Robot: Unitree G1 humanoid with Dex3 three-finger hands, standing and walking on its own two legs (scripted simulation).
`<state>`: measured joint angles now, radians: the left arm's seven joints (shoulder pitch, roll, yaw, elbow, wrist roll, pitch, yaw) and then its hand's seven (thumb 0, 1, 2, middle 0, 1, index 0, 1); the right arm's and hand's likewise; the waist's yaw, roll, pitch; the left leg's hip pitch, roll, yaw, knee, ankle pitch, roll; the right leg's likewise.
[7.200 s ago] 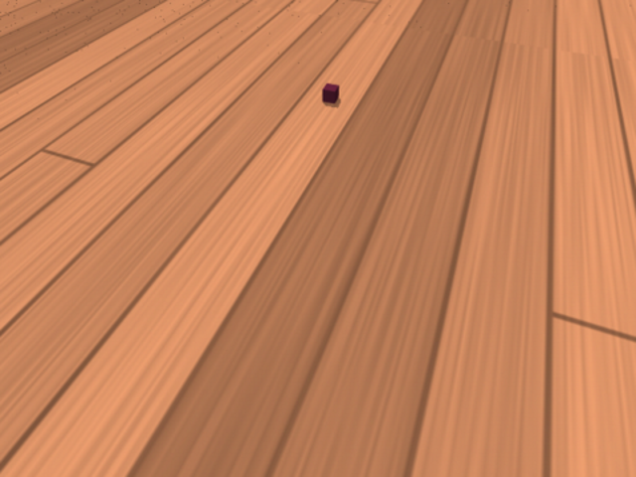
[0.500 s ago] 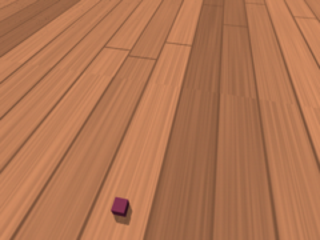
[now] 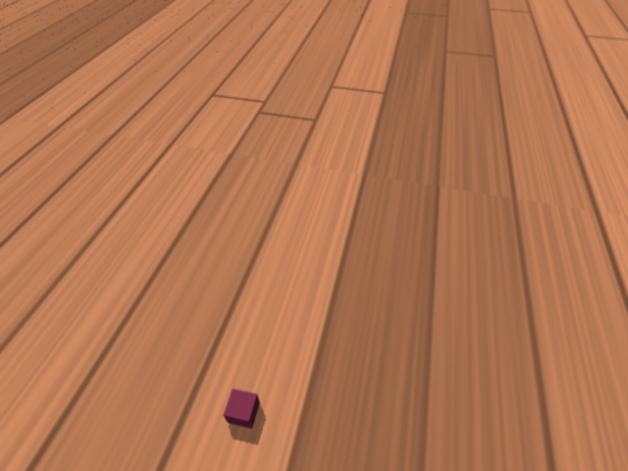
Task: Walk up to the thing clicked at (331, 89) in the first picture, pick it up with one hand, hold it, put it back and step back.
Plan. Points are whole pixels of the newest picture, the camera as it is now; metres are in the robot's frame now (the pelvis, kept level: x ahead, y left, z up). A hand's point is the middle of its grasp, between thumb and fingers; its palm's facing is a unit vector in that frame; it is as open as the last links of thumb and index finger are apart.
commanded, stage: walk up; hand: left
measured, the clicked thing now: (242, 408) +0.42 +0.23 -0.74
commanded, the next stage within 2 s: stand in 0.10 s
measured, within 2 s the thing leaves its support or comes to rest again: neither
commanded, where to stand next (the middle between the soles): +0.02 +0.00 m, yaw +0 degrees
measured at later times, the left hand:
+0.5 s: hand out of the picture +0.09 +0.25 -0.15, palm faces -0.03 -0.94 -0.35, open 7.4 cm
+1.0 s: hand out of the picture +0.10 +0.25 -0.15, palm faces -0.03 -0.94 -0.35, open 7.4 cm
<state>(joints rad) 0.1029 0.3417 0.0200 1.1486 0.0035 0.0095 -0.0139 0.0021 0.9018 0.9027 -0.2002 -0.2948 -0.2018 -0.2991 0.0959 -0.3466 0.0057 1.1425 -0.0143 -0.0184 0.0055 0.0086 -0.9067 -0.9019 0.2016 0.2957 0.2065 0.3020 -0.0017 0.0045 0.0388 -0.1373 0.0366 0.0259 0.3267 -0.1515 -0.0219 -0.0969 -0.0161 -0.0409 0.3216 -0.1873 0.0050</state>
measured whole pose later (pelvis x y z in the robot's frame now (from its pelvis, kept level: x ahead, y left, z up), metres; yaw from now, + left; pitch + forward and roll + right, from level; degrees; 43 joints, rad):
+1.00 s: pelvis +0.02 -0.01 +0.00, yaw +0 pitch -2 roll +0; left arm 0.10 0.35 0.00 1.13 0.00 -0.01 0.00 0.00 0.90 0.90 -0.20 -0.29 -0.20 -0.30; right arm 0.10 -0.35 0.01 1.14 -0.01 0.00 0.01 0.01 -0.91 -0.90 0.20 0.30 0.21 0.30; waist -0.01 0.01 0.04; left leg -0.11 0.05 0.03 0.30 -0.16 -0.03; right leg -0.08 -0.01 -0.04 0.31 -0.20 0.00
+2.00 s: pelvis +0.02 +0.00 +0.00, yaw -1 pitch -2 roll +0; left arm 0.12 0.35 0.00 1.12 0.00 -0.01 0.00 0.00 0.90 0.90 -0.20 -0.29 -0.20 -0.30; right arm 0.11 -0.35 0.01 1.13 -0.01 -0.01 0.01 0.01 -0.91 -0.90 0.20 0.30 0.21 0.30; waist 0.00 0.00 0.04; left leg -0.10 0.04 0.04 0.30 -0.17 -0.03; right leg -0.06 -0.01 -0.03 0.30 -0.21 0.00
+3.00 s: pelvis +0.02 +0.00 +0.00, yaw -1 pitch -2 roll +0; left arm 0.12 0.35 0.00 1.12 0.01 -0.01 0.00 0.00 0.90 0.90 -0.20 -0.30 -0.20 -0.30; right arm 0.12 -0.35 0.01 1.13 -0.01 -0.01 0.01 0.01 -0.91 -0.90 0.20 0.30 0.21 0.30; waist -0.01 0.00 0.05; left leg -0.09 0.04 0.04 0.30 -0.17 -0.03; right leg -0.07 -0.01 -0.02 0.31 -0.21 0.00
